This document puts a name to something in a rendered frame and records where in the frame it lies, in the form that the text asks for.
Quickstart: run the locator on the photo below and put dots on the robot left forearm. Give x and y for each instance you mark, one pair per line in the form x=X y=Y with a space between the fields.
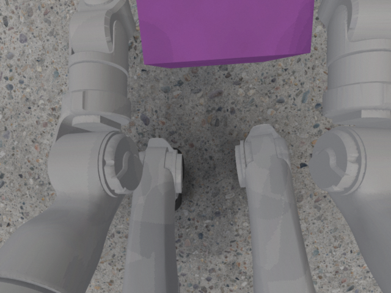
x=96 y=101

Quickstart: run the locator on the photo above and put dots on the carton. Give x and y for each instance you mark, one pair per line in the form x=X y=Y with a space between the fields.
x=195 y=33

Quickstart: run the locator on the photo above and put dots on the robot left foot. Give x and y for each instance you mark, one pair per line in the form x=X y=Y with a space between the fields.
x=178 y=200

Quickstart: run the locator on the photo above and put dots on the robot left upper arm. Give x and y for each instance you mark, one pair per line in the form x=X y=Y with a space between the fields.
x=58 y=250

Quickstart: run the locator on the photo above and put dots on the robot right thigh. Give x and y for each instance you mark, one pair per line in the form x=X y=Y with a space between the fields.
x=280 y=263

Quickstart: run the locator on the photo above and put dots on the robot right upper arm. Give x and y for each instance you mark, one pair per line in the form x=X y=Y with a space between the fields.
x=353 y=164

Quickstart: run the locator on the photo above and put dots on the robot right forearm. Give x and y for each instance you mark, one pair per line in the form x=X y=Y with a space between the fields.
x=358 y=62

